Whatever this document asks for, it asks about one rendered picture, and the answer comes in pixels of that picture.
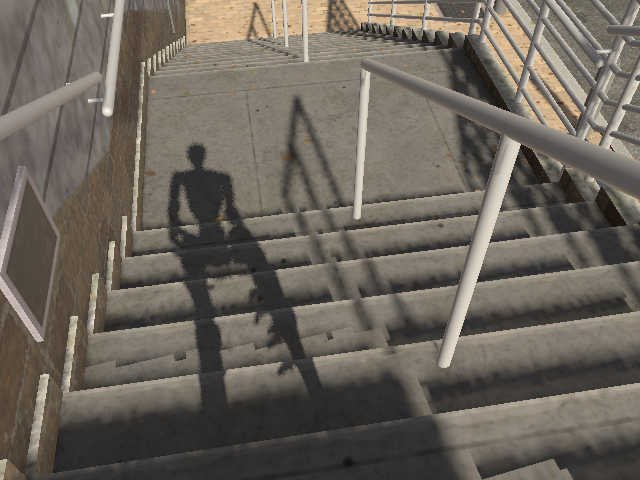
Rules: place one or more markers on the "stairs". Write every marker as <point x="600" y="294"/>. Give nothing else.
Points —
<point x="304" y="346"/>
<point x="272" y="51"/>

